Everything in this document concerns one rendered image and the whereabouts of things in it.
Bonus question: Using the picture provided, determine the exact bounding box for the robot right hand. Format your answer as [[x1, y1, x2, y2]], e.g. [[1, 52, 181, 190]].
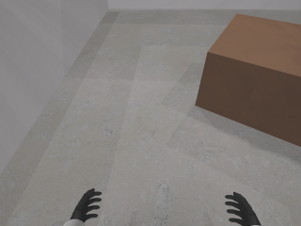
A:
[[225, 192, 261, 226]]

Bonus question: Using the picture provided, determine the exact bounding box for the robot left hand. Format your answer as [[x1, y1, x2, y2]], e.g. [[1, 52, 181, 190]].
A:
[[71, 188, 102, 223]]

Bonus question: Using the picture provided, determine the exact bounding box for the pedestal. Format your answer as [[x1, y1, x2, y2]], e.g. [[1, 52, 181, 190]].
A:
[[195, 13, 301, 147]]

